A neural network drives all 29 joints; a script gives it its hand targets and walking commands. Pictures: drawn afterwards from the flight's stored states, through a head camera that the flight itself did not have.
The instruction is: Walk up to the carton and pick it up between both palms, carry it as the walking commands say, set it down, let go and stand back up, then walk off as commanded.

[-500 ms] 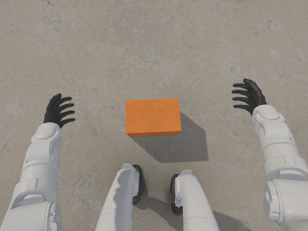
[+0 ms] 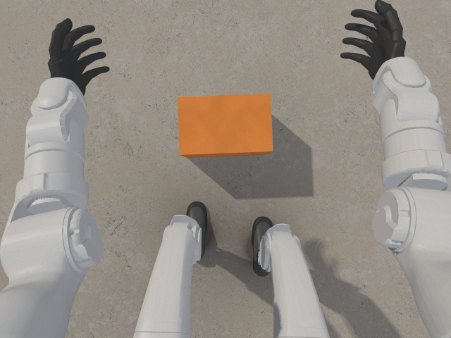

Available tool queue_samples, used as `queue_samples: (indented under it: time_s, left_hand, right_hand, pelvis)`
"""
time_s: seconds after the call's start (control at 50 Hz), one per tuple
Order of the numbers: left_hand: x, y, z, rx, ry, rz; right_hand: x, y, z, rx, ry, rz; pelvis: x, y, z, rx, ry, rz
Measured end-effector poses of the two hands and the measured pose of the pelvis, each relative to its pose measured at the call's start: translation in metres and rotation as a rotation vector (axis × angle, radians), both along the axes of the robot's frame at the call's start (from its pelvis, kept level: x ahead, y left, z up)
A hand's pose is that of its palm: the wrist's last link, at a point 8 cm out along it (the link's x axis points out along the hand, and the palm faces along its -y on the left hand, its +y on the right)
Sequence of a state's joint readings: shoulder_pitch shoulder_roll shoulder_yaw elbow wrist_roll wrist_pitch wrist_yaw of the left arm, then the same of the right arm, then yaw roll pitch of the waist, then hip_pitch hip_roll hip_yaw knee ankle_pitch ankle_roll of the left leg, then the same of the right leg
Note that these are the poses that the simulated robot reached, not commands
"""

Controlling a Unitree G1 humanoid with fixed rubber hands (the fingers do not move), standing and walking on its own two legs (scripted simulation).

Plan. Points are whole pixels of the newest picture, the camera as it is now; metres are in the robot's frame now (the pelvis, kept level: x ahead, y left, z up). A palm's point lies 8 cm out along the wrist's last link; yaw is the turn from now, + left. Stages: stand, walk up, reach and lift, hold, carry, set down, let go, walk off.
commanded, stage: reach and lift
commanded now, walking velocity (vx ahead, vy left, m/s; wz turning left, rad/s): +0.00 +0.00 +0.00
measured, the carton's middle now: (225, 128) +0.49 +0.04 -0.56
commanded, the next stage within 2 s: none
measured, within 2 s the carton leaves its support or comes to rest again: neither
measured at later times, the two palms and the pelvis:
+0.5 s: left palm (108, 104) +0.48 +0.27 -0.22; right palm (346, 93) +0.52 -0.21 -0.22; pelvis -0.02 +0.00 -0.11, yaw +0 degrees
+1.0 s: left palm (136, 119) +0.47 +0.26 -0.37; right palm (315, 112) +0.52 -0.20 -0.37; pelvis -0.04 +0.00 -0.23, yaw +0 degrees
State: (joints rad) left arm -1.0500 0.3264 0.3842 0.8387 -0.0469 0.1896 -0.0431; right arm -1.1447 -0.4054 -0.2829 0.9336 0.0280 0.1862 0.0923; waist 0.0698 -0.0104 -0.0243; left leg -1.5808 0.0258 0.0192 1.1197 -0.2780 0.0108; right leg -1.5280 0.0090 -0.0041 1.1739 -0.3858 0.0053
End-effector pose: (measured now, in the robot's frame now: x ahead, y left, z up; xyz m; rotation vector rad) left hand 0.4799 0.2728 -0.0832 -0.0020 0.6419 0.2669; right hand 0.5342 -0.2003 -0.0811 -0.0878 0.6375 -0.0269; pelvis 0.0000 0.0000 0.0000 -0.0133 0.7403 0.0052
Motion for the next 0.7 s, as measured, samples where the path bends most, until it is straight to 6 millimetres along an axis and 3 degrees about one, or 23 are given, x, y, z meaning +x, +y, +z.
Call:
queue_samples:
  time_s: [0.2,0.7]
  left_hand:
    - [-0.009,0.004,-0.034,0.001,0.022,-0.002]
    - [-0.003,-0.002,-0.194,0.024,0.028,0.0]
  right_hand:
    - [-0.009,-0.005,-0.034,0.0,0.018,-0.016]
    - [-0.01,0.0,-0.201,-0.009,0.024,-0.026]
  pelvis:
    - [0.002,0.003,-0.022,0.008,0.067,-0.007]
    - [-0.03,-0.001,-0.165,0.012,0.074,-0.013]
